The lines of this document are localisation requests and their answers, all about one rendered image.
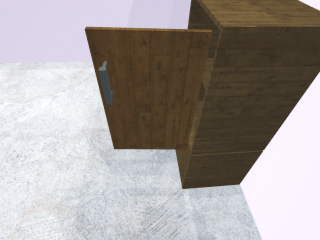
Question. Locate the handle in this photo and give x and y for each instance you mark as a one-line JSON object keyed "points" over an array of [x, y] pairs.
{"points": [[104, 78]]}

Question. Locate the cupboard door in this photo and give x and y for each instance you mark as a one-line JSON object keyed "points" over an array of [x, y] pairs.
{"points": [[155, 75]]}

